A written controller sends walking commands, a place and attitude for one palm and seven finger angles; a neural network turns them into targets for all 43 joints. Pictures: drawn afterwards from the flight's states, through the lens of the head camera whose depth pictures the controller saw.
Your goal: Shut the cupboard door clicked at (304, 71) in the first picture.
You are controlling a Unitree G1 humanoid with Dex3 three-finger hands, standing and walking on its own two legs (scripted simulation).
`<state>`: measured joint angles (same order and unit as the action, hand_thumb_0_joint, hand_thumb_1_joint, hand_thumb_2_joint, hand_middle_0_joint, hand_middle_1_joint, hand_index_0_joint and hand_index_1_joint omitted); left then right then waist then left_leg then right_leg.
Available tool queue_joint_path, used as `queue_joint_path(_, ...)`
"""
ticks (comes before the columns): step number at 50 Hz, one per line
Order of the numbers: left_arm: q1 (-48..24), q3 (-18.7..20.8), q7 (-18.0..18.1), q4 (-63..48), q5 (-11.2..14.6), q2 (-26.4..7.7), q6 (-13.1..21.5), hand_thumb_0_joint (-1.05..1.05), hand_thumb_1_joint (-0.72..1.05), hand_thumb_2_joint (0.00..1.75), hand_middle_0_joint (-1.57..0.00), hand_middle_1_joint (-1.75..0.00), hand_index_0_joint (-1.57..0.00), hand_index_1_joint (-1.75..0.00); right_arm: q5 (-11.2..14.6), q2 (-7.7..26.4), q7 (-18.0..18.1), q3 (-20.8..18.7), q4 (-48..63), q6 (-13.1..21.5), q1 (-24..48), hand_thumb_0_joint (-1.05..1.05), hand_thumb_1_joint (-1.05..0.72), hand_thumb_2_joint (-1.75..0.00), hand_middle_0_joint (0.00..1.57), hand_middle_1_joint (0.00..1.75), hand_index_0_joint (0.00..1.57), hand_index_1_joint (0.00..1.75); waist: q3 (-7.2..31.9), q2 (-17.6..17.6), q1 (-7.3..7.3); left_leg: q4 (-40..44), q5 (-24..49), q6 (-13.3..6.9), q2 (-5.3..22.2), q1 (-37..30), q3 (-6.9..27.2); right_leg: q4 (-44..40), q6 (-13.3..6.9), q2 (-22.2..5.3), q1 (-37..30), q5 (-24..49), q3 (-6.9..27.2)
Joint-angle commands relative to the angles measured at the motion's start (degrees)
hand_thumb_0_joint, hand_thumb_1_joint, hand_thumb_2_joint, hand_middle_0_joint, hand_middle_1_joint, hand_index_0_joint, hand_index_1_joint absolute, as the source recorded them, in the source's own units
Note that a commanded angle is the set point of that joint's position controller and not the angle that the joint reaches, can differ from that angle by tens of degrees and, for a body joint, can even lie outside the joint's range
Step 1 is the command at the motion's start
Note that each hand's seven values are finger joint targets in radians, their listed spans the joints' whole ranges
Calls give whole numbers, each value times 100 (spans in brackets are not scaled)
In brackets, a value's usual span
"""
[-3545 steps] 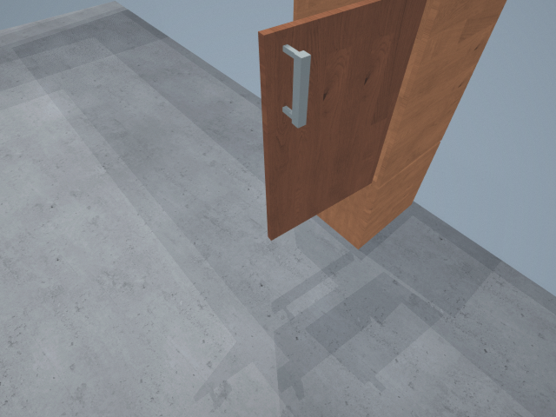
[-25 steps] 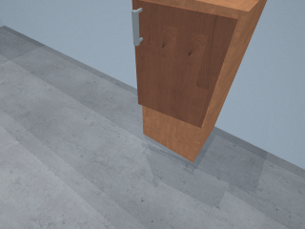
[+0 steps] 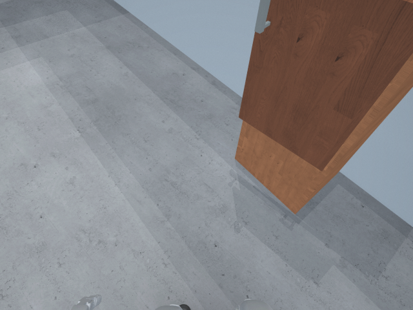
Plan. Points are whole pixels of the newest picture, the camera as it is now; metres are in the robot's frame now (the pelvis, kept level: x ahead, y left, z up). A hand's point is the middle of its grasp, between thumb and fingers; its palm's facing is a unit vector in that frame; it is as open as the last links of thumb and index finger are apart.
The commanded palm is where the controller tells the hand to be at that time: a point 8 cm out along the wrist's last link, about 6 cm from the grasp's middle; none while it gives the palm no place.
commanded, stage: walk to a spot facing it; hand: left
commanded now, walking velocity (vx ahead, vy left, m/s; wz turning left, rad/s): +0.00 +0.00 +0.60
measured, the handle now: (268, 4) +0.86 -0.14 +0.15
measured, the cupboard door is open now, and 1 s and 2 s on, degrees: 7 7 7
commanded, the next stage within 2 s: none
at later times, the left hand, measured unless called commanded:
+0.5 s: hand out of the picture -0.04 +0.16 -0.17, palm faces +0.36 -0.89 -0.26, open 7.4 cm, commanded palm none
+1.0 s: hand out of the picture -0.05 +0.11 -0.15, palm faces +0.60 -0.75 -0.28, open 7.4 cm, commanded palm none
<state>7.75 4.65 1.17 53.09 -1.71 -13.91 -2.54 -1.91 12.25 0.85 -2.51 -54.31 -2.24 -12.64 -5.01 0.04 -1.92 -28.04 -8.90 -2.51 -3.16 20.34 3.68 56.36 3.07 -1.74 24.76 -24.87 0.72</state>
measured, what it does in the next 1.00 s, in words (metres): steps on the spot, turning left: right foot, then left foot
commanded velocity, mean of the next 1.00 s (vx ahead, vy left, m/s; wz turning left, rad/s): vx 0.01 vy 0.00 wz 0.60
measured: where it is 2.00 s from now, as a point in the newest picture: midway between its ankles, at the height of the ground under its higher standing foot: outside the picture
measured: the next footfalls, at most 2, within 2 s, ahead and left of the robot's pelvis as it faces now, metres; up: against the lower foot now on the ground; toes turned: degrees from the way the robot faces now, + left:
right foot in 0.16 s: +0.04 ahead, -0.16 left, +0.00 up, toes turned +9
left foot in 0.52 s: -0.02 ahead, +0.10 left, +0.00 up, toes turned +25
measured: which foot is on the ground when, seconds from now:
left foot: down 0.00-0.16, up 0.18-0.50, down 0.52-0.80, up 0.82-1.00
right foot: up 0.00-0.14, down 0.16-0.52, up 0.54-0.78, down 0.80-1.00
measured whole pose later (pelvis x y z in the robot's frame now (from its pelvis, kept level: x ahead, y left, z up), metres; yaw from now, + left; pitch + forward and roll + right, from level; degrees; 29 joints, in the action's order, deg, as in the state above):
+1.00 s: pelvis +0.01 -0.09 +0.00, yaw +39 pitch -1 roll +3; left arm 12.1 3.2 1.6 50.1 -2.3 -10.2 -1.1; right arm -1.1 13.8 -1.7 -5.0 -51.4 -5.3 -9.5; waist -5.9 0.2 -1.8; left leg -63.6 -26.2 2.7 -0.9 27.2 0.1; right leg 32.2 -1.3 -5.8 15.5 -16.1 -7.9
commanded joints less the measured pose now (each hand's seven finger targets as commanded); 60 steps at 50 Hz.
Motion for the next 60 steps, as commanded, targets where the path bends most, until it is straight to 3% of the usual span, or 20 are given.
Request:
queue_joint_path(1,189,39,10,-516,19,-394,70,0,90,90,-20,-30,-20,-30,-29,1247,56,-359,383,27,-246,0,-90,-90,20,30,20,30,753,-952,-13,1125,-61,-690,1307,-765,1994,-649,35,157,-24,-98,-30)
queue_joint_path(6,1034,118,42,-431,43,-674,123,0,90,90,-20,-30,-20,-30,44,1100,-4,-423,690,-65,277,0,-90,-90,20,30,20,30,892,-753,408,583,-665,-215,669,433,1797,-3187,-96,277,-2002,719,-109)
queue_joint_path(8,815,245,100,-615,-84,-1446,184,0,90,90,-20,-30,-20,-30,101,552,-66,-410,850,-59,314,0,-90,-90,20,30,20,30,375,1492,444,-2566,-2168,562,-554,1795,158,-4821,-1225,-2386,-1702,-420,2743)
queue_joint_path(9,238,164,133,-751,-24,-1304,182,0,90,90,-20,-30,-20,-30,9,829,-108,-448,836,-85,215,0,-90,-90,20,30,20,30,164,906,149,-3768,-2226,430,-63,1525,365,-4638,-1404,-2526,-782,-233,2351)
queue_joint_path(13,31,65,147,-730,-21,-770,301,0,90,90,-20,-30,-20,-30,78,583,-208,-325,754,-105,117,0,-90,-90,20,30,20,30,294,1021,-83,-3945,-1642,557,273,1374,-144,-3414,-1137,-1502,-1507,3330,413)
queue_joint_path(22,990,237,112,-395,-28,-1075,261,0,90,90,-20,-30,-20,-30,133,401,-211,-173,836,-20,586,0,-90,-90,20,30,20,30,692,1261,304,-851,-1448,425,171,136,-926,-2475,-819,-1662,-2392,5021,-245)
queue_joint_path(24,920,216,80,-464,65,-962,229,0,90,90,-20,-30,-20,-30,85,788,-188,-264,663,49,-17,0,-90,-90,20,30,20,30,1075,534,-44,339,551,218,521,-1522,-544,-1335,-339,-1418,-1379,3933,-760)
queue_joint_path(25,956,134,43,-648,86,-605,195,0,90,90,-20,-30,-20,-30,42,1407,-161,-413,646,75,-220,0,-90,-90,20,30,20,30,1285,-1249,-134,399,2657,-420,2019,-2563,1296,-168,65,-673,194,528,-1037)
queue_joint_path(26,590,33,62,-891,39,-418,144,0,90,90,-20,-30,-20,-30,43,1622,-117,-470,548,15,-553,0,-90,-90,20,30,20,30,1187,-1544,-336,486,3620,-1089,2695,-2268,1830,525,64,-466,640,-1472,-583)
queue_joint_path(38,1166,138,-23,-526,43,-464,151,0,90,90,-20,-30,-20,-30,28,1137,3,-367,923,-43,749,0,-90,-90,20,30,20,30,557,-720,474,97,-115,-351,1053,491,1207,-2432,37,142,-1637,908,-436)
queue_joint_path(39,1327,191,11,-544,-24,-762,232,0,90,90,-20,-30,-20,-30,92,857,-29,-349,976,-43,665,0,-90,-90,20,30,20,30,526,227,541,-799,-898,-10,476,1040,788,-3490,-135,-556,-2069,620,353)
queue_joint_path(40,1283,296,55,-662,-101,-1379,285,0,90,90,-20,-30,-20,-30,126,498,-80,-329,1073,-38,553,0,-90,-90,20,30,20,30,471,1721,556,-2529,-2327,432,-364,1697,-40,-4338,-813,-2188,-1969,420,2425)
queue_joint_path(42,685,221,108,-795,-41,-1027,267,0,90,90,-20,-30,-20,-30,44,705,-116,-408,963,-96,579,0,-90,-90,20,30,20,30,349,1519,299,-4449,-2310,342,134,1492,345,-4297,-1247,-2261,-1011,258,2336)
queue_joint_path(46,195,112,135,-868,-47,-671,286,0,90,90,-20,-30,-20,-30,70,439,-255,-311,741,-154,331,0,-90,-90,20,30,20,30,426,988,28,-4048,-1661,504,341,940,-211,-3717,-982,-1593,-1081,1851,227)
queue_joint_path(53,888,267,72,-481,-51,-938,318,0,90,90,-20,-30,-20,-30,106,266,-250,-192,822,-27,625,0,-90,-90,20,30,20,30,653,1093,457,-1782,-2170,421,394,509,-786,-3610,-1062,-2043,-2072,1862,57)
queue_joint_path(56,782,293,-20,-405,-6,-998,304,0,90,90,-20,-30,-20,-30,89,350,-226,-197,681,86,122,0,-90,-90,20,30,20,30,664,809,206,-257,-1610,286,288,-668,-1036,-3170,-752,-1922,-1414,546,-348)
queue_joint_path(57,724,278,-55,-444,49,-876,271,0,90,90,-20,-30,-20,-30,77,562,-209,-253,579,124,-227,0,-90,-90,20,30,20,30,684,221,-4,481,-1289,148,430,-1589,-642,-2463,-446,-1701,-568,-49,-690)
queue_joint_path(58,674,223,-125,-622,90,-474,235,0,90,90,-20,-30,-20,-30,-10,1169,-155,-392,497,145,-622,0,-90,-90,20,30,20,30,673,-1564,-228,1036,-1457,-459,1771,-2356,1369,-987,-1,-863,844,-855,-1329)
queue_joint_path(59,-152,95,-161,-1023,22,-339,237,0,90,90,-20,-30,-20,-30,-58,1485,-77,-465,339,150,-1230,0,-90,-90,20,30,20,30,374,-1818,-632,1430,-1280,-1177,2644,-2442,2713,185,38,-438,1935,-1334,-987)
queue_joint_path(60,-695,85,-191,-1239,-32,-370,281,0,90,90,-20,-30,-20,-30,-43,1477,-66,-434,263,191,-1455,0,-90,-90,20,30,20,30,197,-960,-679,1491,-1936,-1325,2718,-2023,2832,563,-51,-594,2067,-921,-426)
